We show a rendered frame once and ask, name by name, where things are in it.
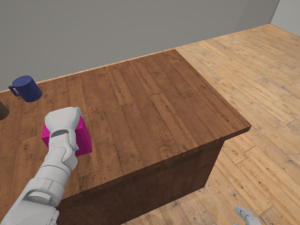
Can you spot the right robot hand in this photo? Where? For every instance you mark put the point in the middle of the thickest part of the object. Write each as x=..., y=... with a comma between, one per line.
x=246, y=215

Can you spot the left robot hand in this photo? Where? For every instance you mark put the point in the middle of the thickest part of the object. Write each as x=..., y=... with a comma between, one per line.
x=68, y=117

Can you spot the left robot upper arm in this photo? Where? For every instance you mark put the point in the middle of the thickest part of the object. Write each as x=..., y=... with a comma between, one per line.
x=33, y=213

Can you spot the table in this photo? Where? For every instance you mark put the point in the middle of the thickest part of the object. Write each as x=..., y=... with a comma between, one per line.
x=156, y=127

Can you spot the sponge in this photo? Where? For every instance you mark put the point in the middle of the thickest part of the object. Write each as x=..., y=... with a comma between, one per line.
x=83, y=139

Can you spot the robot left forearm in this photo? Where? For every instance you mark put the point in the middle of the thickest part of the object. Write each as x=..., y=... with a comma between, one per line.
x=47, y=187

